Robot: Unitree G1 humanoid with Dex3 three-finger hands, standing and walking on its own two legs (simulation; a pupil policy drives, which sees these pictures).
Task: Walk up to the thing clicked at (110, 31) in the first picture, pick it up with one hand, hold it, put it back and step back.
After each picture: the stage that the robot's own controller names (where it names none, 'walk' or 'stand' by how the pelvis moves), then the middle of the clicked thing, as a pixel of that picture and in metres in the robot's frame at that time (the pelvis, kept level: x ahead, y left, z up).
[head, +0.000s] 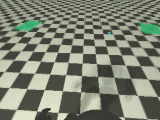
stand; (109, 33) +2.29 -0.47 -0.72
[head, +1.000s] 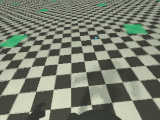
walk; (96, 37) +2.18 +0.01 -0.69
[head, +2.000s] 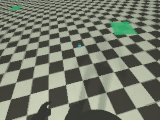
walk; (79, 45) +1.52 +0.37 -0.71
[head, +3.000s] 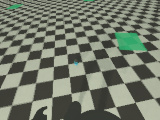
walk; (76, 62) +1.00 +0.34 -0.72
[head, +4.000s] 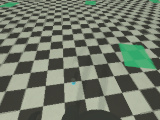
walk; (73, 81) +0.60 +0.24 -0.69
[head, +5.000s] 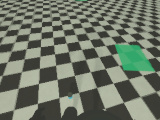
stand; (70, 95) +0.36 +0.21 -0.70
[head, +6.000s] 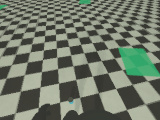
stand; (70, 100) +0.31 +0.22 -0.70
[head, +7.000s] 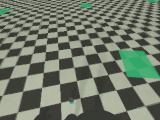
stand; (71, 100) +0.33 +0.23 -0.73
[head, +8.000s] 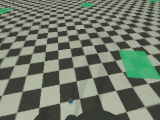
stand; (70, 101) +0.32 +0.23 -0.73
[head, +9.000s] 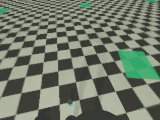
stand; (70, 102) +0.31 +0.24 -0.73
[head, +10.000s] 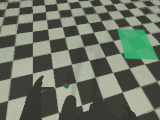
go down; (66, 86) +0.34 +0.23 -0.63
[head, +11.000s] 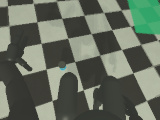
go down; (62, 66) +0.41 +0.23 -0.32
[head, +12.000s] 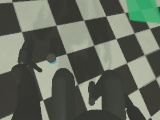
close in; (51, 59) +0.40 +0.25 -0.26
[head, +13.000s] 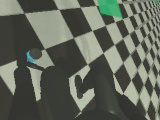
close; (32, 56) +0.41 +0.25 -0.22
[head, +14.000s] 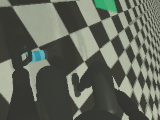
close; (37, 55) +0.41 +0.19 -0.25
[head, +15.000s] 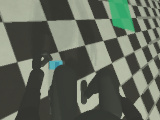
lift; (56, 64) +0.37 +0.16 -0.27
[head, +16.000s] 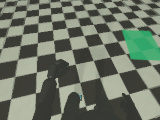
close; (77, 97) +0.25 +0.10 -0.59
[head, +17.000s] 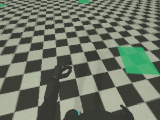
close; (76, 114) +0.18 +0.11 -0.71
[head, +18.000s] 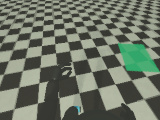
stand; (76, 109) +0.20 +0.11 -0.70
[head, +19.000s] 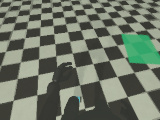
stand; (77, 99) +0.25 +0.11 -0.64
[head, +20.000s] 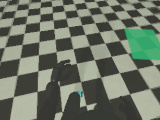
stand; (78, 94) +0.28 +0.10 -0.60
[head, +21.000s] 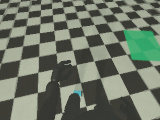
stand; (78, 93) +0.30 +0.11 -0.61
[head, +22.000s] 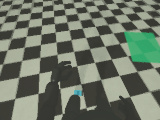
stand; (78, 92) +0.31 +0.11 -0.62
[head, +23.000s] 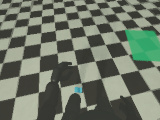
stand; (78, 90) +0.33 +0.11 -0.61
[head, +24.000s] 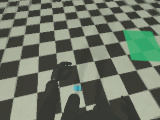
stand; (77, 88) +0.35 +0.11 -0.62
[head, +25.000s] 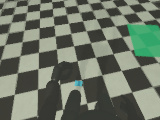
hold; (79, 83) +0.38 +0.12 -0.58
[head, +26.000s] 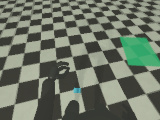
stand; (77, 90) +0.38 +0.12 -0.67
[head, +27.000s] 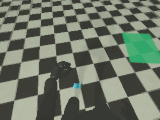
stand; (78, 85) +0.40 +0.12 -0.65
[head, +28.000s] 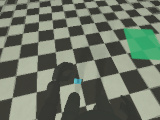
close; (78, 81) +0.43 +0.12 -0.60
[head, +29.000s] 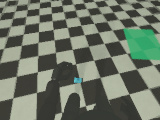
close; (78, 80) +0.45 +0.12 -0.61
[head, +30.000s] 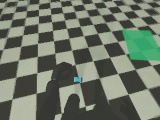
close; (78, 79) +0.47 +0.12 -0.61
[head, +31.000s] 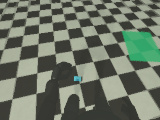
close; (78, 78) +0.49 +0.12 -0.62
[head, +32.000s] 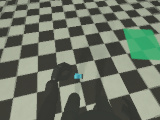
close; (78, 76) +0.51 +0.12 -0.61
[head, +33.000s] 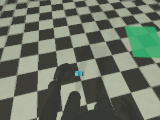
close; (79, 73) +0.53 +0.13 -0.59
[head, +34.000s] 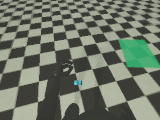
hold; (78, 82) +0.52 +0.13 -0.68
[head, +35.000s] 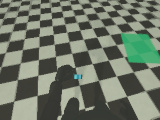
hold; (78, 76) +0.54 +0.13 -0.65
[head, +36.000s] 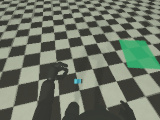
close; (78, 81) +0.54 +0.12 -0.67
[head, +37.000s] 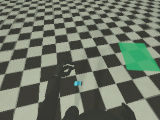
stand; (78, 83) +0.54 +0.13 -0.70
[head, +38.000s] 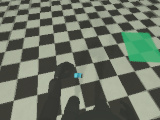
hold; (78, 75) +0.55 +0.13 -0.64
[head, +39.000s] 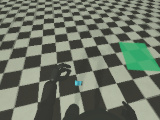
close; (78, 83) +0.54 +0.12 -0.68
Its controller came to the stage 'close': yes
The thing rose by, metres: 0.01
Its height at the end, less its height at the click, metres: -0.02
